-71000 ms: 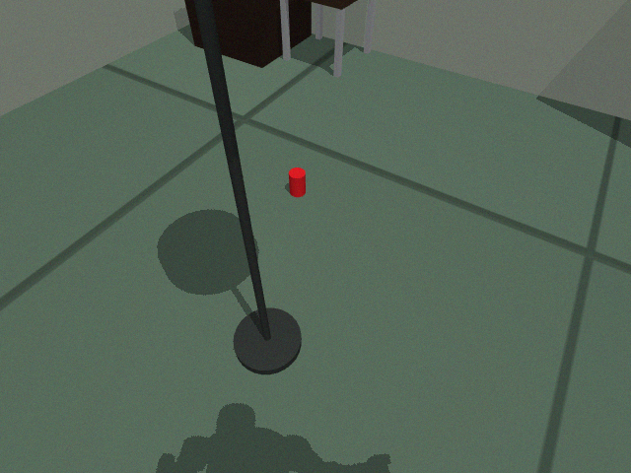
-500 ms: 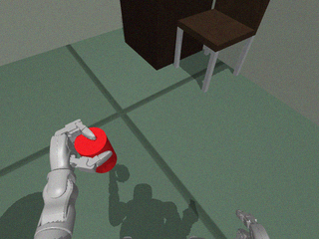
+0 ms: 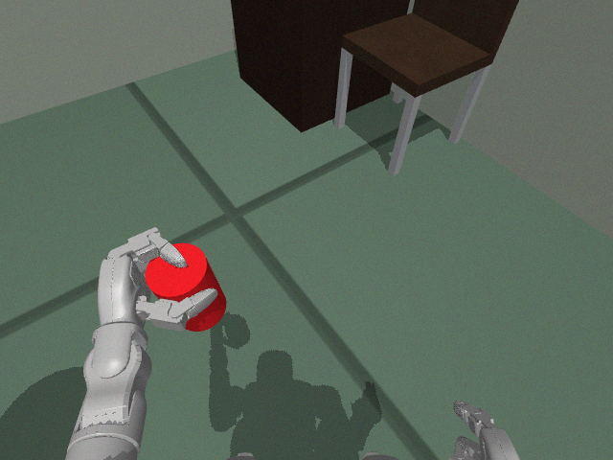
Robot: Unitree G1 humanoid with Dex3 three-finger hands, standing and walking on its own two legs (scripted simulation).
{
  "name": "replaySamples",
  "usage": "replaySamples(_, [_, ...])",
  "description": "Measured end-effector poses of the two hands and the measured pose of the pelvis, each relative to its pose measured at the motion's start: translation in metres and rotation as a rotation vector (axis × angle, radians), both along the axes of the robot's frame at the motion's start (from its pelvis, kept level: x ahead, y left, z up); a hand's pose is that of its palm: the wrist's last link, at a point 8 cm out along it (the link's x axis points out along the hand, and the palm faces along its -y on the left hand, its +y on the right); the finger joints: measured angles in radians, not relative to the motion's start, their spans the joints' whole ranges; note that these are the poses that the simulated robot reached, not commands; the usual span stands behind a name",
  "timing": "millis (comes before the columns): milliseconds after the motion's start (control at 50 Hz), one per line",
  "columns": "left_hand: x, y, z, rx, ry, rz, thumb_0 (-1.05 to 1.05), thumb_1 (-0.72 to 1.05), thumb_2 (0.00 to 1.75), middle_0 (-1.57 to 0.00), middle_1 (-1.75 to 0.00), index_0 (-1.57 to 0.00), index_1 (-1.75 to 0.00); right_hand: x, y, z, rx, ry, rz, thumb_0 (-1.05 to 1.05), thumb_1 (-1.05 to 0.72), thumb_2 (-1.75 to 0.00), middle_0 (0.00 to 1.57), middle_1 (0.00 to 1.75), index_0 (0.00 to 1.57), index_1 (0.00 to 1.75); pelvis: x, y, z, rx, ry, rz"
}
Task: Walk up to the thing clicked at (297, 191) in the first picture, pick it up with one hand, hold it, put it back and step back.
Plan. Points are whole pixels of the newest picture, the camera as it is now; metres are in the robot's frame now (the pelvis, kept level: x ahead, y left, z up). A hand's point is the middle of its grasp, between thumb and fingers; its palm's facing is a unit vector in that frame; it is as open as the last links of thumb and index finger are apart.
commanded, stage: hold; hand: left
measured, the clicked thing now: (189, 289) +0.34 +0.16 +0.01
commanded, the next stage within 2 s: crouch in 0.28 s
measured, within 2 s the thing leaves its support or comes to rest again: neither
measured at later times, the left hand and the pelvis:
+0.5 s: hand (179, 270) +0.34 +0.17 +0.05, palm faces +0.14 -0.99 -0.01, open 7.4 cm; pelvis +0.01 +0.00 +0.00, yaw +0 degrees
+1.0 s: hand (201, 314) +0.38 +0.18 -0.15, palm faces +0.18 -0.98 -0.01, open 7.3 cm; pelvis -0.02 +0.00 -0.14, yaw -1 degrees
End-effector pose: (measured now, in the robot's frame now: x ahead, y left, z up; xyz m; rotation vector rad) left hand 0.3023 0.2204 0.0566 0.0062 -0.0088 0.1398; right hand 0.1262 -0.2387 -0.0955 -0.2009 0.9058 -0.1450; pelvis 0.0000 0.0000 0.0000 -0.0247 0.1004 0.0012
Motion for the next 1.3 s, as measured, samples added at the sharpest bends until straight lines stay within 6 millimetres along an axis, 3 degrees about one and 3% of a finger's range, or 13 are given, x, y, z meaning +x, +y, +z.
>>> replaySamples(480, [0.012,-0.003,0.0,0.005,0.0,-0.001,-0.02,-0.31,0.89,-0.63,-1.01,-1.14,-1.26,0.004,-0.006,-0.002,0.0,0.026,-0.012,0.01,-0.92,-0.9,0.2,0.3,0.2,0.3,0.01,-0.004,0.001,0.003,0.016,0.0])
replaySamples(700, [0.01,0.0,-0.055,-0.023,0.07,0.043,-0.02,-0.3,0.92,-0.61,-1.01,-1.14,-1.26,-0.001,-0.013,-0.018,-0.024,0.063,0.007,0.01,-0.91,-0.9,0.2,0.3,0.2,0.3,0.002,-0.005,-0.016,0.004,0.09,0.0])
replaySamples(840, [0.028,0.007,-0.114,-0.008,0.03,0.041,-0.02,-0.31,0.92,-0.61,-1.01,-1.14,-1.28,-0.016,-0.021,-0.062,-0.059,0.128,0.03,0.01,-0.91,-0.9,0.2,0.3,0.2,0.3,-0.011,-0.005,-0.06,-0.005,0.223,-0.002])
replaySamples(1040, [0.051,0.015,-0.229,0.005,0.012,0.047,-0.02,-0.33,0.95,-0.62,-1.01,-1.15,-1.33,-0.042,-0.019,-0.167,-0.06,0.249,0.044,0.01,-0.91,-0.9,0.2,0.3,0.2,0.3,-0.027,0.002,-0.156,-0.022,0.41,-0.019])
replaySamples(1160, [0.059,0.022,-0.28,0.018,0.0,0.067,-0.02,-0.34,0.97,-0.62,-1.02,-1.16,-1.35,-0.06,-0.01,-0.226,-0.031,0.319,0.058,0.0,-0.91,-0.9,0.2,0.3,0.2,0.3,-0.04,0.003,-0.204,-0.025,0.465,-0.024])
replaySamples(1300, [0.067,0.027,-0.343,0.014,0.018,0.077,-0.02,-0.37,0.99,-0.61,-1.06,-1.22,-1.37,-0.089,-0.012,-0.281,-0.039,0.376,0.071,0.0,-0.92,-0.9,0.2,0.3,0.2,0.3,-0.06,0.001,-0.258,-0.03,0.491,-0.032])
